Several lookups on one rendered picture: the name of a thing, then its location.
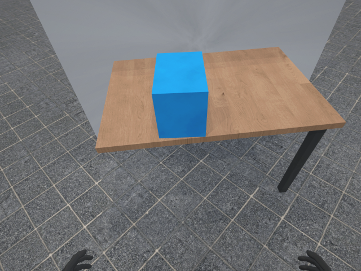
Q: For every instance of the robot left hand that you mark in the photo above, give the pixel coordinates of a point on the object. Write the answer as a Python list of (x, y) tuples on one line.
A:
[(77, 258)]

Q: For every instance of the table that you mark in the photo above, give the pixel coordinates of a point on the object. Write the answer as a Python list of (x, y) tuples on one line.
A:
[(252, 93)]

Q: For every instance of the carton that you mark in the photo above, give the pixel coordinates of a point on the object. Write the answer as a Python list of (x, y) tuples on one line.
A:
[(180, 95)]

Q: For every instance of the robot right hand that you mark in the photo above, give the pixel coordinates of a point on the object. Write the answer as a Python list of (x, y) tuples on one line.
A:
[(314, 259)]

